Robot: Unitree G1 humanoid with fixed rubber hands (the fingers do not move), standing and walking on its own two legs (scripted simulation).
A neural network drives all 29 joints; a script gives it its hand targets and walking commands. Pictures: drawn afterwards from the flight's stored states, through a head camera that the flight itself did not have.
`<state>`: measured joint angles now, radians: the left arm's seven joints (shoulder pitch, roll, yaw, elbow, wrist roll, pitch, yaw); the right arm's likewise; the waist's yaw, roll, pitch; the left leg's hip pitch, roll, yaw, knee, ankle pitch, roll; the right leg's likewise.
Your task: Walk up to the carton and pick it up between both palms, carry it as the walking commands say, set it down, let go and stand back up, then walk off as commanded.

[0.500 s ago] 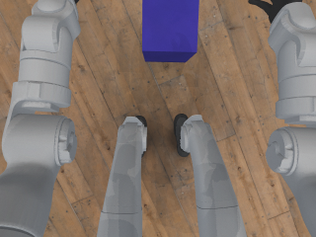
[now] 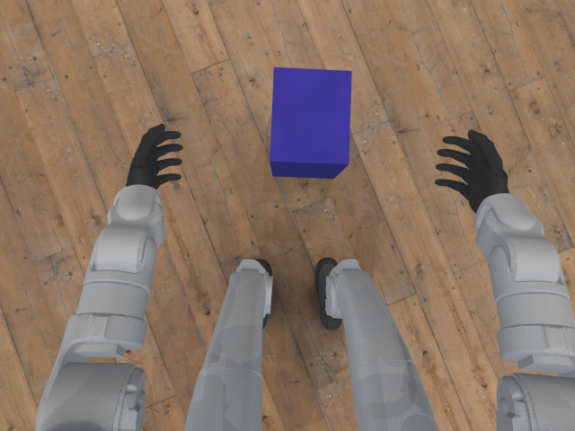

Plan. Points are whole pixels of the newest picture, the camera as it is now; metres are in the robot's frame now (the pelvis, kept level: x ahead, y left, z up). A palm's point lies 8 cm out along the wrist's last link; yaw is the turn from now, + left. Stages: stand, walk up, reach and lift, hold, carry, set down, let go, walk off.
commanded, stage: let go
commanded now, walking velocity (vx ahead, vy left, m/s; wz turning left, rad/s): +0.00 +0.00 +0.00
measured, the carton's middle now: (307, 129) +0.58 -0.06 -0.57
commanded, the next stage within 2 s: stand in 0.98 s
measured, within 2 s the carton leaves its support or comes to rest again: neither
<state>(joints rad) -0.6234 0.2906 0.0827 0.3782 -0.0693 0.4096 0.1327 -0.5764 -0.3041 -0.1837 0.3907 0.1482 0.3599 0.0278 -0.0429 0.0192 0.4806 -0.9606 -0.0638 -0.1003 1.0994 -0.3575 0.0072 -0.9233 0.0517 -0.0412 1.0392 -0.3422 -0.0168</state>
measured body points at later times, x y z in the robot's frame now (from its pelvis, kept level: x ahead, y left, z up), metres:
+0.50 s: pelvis +0.07 -0.01 +0.07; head +0.13 +0.01 +0.52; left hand +0.26 +0.22 -0.03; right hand +0.25 -0.25 +0.00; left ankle +0.10 +0.10 -0.65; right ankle +0.09 -0.11 -0.65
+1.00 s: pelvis +0.09 -0.02 +0.08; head +0.10 +0.00 +0.53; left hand +0.25 +0.22 -0.01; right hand +0.25 -0.26 +0.01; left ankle +0.10 +0.10 -0.65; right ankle +0.09 -0.11 -0.65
